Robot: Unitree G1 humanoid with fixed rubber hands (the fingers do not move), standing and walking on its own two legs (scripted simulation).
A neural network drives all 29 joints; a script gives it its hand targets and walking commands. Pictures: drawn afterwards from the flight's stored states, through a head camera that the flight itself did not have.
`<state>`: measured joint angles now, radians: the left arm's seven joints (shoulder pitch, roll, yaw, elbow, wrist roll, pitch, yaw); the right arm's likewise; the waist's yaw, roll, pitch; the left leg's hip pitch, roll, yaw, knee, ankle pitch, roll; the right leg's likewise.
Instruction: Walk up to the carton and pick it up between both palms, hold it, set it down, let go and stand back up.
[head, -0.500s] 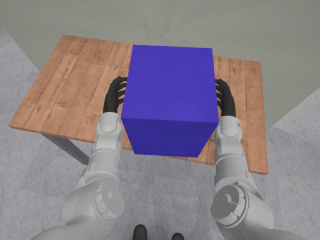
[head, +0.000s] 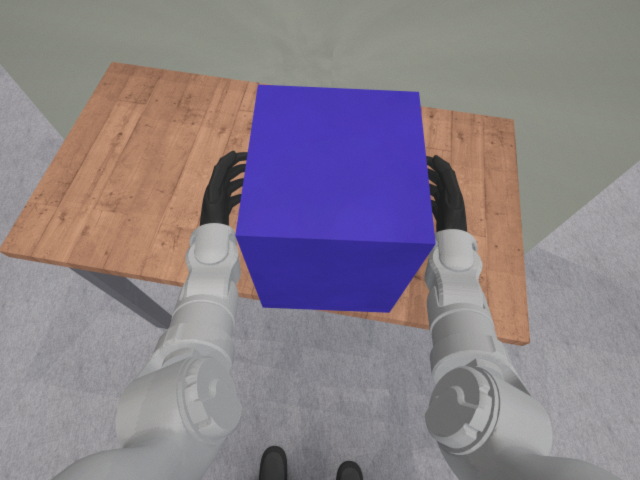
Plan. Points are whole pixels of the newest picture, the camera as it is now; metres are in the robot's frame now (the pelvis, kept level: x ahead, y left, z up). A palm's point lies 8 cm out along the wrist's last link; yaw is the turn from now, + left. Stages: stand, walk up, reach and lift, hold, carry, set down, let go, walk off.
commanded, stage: set down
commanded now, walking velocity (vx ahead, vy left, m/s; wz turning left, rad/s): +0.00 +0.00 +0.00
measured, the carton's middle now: (331, 212) +0.46 -0.01 -0.03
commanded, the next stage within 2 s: none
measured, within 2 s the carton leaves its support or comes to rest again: neither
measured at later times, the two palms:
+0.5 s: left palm (204, 201) +0.45 +0.15 +0.02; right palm (456, 215) +0.43 -0.17 +0.02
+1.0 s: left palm (156, 166) +0.44 +0.18 +0.10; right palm (520, 177) +0.42 -0.20 +0.11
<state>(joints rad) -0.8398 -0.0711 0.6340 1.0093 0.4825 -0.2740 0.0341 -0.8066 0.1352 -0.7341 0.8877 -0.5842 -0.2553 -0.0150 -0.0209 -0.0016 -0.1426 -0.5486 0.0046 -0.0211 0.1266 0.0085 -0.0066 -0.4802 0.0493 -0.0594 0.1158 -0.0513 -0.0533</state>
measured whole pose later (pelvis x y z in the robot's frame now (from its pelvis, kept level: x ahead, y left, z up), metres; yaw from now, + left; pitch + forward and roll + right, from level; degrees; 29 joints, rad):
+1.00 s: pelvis -0.04 +0.00 -0.02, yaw -4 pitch +25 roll -1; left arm -1.10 0.31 -0.02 1.32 -0.31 -0.15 0.09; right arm -1.12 -0.30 0.05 1.32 0.34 -0.05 -0.02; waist 0.00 -0.02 -0.29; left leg -0.77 0.04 0.02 0.43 -0.09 0.00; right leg -0.71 0.08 -0.02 0.38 -0.11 -0.05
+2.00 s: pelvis -0.05 +0.00 -0.01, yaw -4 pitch +13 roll +0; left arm -0.58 0.21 0.01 1.03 -0.25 -0.26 0.09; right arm -0.61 -0.21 -0.01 1.02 0.25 -0.14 -0.02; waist 0.00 -0.02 -0.16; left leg -0.52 0.03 0.02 0.41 -0.10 -0.01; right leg -0.48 0.07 -0.01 0.40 -0.14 -0.06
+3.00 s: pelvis -0.01 +0.01 -0.01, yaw -5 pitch +5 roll +0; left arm 0.01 0.18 -0.01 0.79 -0.16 -0.40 0.06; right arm -0.06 -0.16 0.03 0.91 0.23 -0.44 0.02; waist 0.01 -0.04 -0.07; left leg -0.33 0.02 0.03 0.47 -0.22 0.00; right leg -0.29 0.07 0.02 0.44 -0.24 -0.05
